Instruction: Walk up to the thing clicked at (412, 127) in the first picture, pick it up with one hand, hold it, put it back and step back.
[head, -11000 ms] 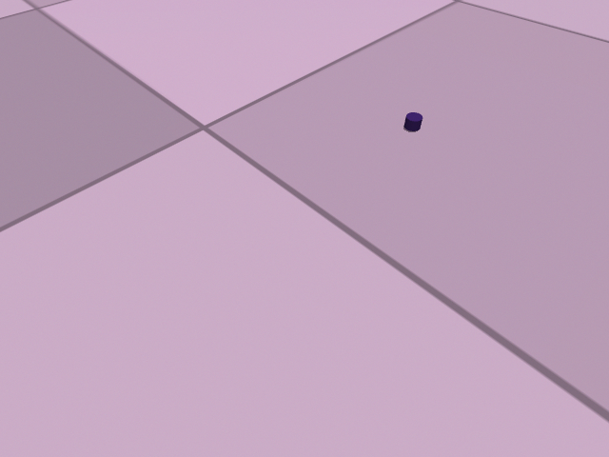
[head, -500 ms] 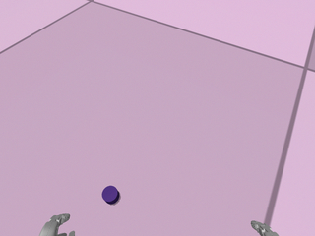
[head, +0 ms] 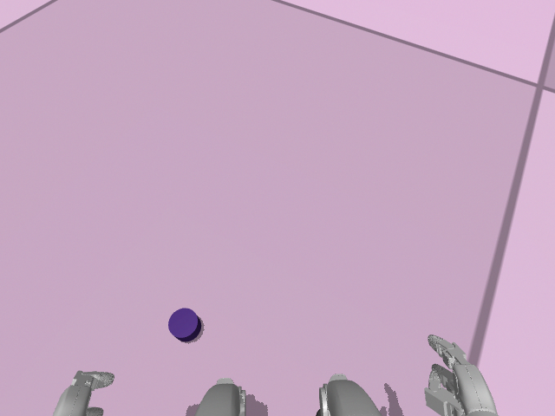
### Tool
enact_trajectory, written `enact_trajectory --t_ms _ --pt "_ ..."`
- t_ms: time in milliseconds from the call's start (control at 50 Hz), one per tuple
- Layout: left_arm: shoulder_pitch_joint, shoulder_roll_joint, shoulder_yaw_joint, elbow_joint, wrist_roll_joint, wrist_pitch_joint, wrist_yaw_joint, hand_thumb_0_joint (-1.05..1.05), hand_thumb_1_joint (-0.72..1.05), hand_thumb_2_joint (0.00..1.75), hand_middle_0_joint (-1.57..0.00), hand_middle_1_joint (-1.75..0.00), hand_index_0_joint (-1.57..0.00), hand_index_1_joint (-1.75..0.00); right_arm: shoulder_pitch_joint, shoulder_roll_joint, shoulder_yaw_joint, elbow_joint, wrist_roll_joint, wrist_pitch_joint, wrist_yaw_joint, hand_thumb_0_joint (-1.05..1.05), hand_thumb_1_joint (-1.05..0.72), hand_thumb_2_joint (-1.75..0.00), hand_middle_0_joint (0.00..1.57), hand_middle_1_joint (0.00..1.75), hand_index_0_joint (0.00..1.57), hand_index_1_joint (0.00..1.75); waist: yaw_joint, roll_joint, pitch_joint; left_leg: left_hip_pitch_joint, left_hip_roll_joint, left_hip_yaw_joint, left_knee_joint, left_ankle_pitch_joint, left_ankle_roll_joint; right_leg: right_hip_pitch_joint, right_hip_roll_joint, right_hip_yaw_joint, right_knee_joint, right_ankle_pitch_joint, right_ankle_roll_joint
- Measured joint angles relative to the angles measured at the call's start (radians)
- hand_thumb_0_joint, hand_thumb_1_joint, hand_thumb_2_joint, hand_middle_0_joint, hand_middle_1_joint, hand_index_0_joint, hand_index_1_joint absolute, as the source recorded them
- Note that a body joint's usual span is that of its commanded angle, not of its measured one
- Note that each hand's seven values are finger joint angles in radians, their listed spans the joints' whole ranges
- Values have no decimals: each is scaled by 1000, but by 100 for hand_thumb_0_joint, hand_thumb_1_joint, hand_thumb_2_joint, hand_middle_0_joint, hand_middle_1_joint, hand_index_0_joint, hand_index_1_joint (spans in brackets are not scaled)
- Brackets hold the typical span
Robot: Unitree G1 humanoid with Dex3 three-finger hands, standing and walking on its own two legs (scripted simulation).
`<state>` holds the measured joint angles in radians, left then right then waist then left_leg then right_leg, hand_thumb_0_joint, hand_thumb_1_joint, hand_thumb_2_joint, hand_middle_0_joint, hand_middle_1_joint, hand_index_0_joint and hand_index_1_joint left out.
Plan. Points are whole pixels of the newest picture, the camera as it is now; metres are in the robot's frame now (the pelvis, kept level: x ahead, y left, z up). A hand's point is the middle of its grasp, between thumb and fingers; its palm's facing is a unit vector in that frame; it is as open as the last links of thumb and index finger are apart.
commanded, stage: rise first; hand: left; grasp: from above
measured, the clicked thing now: (185, 325) +0.40 +0.29 -0.67
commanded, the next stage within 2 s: none
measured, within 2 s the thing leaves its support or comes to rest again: neither
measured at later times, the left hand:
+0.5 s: hand out of the picture +0.14 +0.29 -0.23, palm faces -0.30 -0.75 -0.59, open 14.0 cm
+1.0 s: hand (137, 359) +0.27 +0.33 -0.41, palm faces -0.47 -0.29 -0.84, open 14.0 cm
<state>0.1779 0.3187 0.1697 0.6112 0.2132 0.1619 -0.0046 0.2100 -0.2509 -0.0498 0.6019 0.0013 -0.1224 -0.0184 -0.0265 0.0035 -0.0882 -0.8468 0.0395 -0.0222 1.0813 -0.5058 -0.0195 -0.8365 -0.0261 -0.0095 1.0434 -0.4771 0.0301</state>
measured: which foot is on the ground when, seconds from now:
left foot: down 0.00-1.00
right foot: down 0.00-1.00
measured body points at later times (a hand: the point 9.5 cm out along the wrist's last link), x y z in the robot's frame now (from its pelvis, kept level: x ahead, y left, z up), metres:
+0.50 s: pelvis -0.03 +0.00 -0.10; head +0.11 +0.01 +0.33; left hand +0.15 +0.33 -0.19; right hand +0.17 -0.25 -0.19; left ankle +0.01 +0.13 -0.66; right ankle +0.02 -0.14 -0.66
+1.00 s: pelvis -0.08 +0.00 -0.29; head +0.14 +0.02 +0.11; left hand +0.29 +0.35 -0.36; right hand +0.06 -0.28 -0.42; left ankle +0.01 +0.13 -0.66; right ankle +0.01 -0.14 -0.66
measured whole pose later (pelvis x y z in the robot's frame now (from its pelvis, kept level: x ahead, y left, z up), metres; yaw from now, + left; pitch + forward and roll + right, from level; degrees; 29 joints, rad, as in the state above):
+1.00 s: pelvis -0.08 +0.00 -0.29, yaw -3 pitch +33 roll -4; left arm -0.45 0.66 0.25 0.92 0.90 -0.30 0.09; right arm 0.08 -0.29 -0.06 0.72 -0.05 -0.10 0.07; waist -0.02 0.01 -0.10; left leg -2.04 0.02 -0.11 2.15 -0.69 -0.04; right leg -2.02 -0.01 -0.02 2.09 -0.66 0.03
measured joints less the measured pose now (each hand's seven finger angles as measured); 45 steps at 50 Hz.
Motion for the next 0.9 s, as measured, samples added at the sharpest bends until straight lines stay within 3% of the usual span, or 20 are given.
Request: enact_trajectory --t_ms 320,400,520,680,900 --pt "94 20 -13 -210 66 39 -2 0 -52 97 -7 -109 -7 -108 -39 14 16 -63 -2 -39 20 1 -90 -89 20 30 21 30 7 8 -51 -255 -3 -23 238 -80 -1 -246 -2 -10 232 -82 0" --pt "66 42 -20 -187 106 10 -5 0 -51 96 -6 -109 -7 -108 -49 5 16 -60 -1 -54 26 1 -89 -89 20 30 21 30 9 9 -61 -338 -8 -28 305 -94 -2 -329 -6 -12 301 -99 -1" --pt "-67 102 0 -64 221 -109 2 0 -48 96 -5 -109 -6 -108 -83 -20 8 -37 -6 -84 38 1 -86 -88 20 30 21 30 9 -3 -76 -528 -15 -31 463 -129 -7 -524 -9 -4 470 -139 -3" --pt "-286 188 30 89 414 -300 40 0 -49 98 -6 -109 -6 -108 -132 -53 -8 24 -13 -81 52 1 -87 -89 20 30 21 30 12 -6 -87 -823 -16 -43 715 -179 -16 -823 -3 2 724 -188 -6" --pt "-546 291 71 237 618 -421 85 0 -51 102 -6 -107 -6 -107 -148 -49 -20 104 -41 -11 82 1 -87 -89 20 30 21 30 16 4 -31 -1117 -20 -74 994 -198 -22 -1111 10 -4 986 -196 -2"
